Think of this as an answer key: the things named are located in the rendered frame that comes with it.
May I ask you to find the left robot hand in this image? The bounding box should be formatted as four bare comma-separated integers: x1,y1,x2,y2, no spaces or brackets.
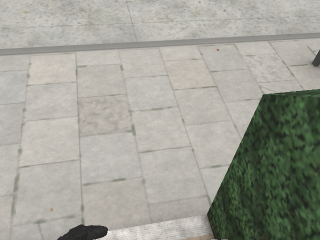
57,224,108,240

